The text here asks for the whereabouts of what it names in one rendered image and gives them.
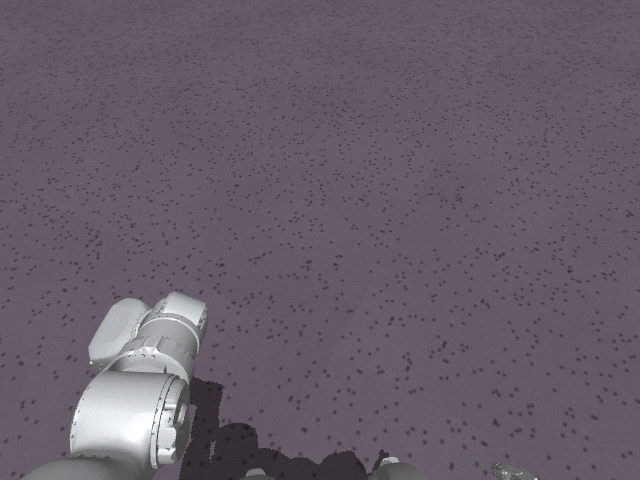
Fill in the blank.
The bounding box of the left robot arm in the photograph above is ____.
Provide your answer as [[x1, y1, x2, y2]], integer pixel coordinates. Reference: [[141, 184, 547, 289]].
[[20, 291, 208, 480]]

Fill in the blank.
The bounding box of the left robot hand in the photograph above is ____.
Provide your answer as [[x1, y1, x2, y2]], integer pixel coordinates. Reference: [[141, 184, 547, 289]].
[[88, 298, 152, 371]]

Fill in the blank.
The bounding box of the right robot hand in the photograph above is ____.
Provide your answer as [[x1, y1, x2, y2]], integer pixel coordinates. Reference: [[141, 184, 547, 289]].
[[491, 463, 538, 480]]

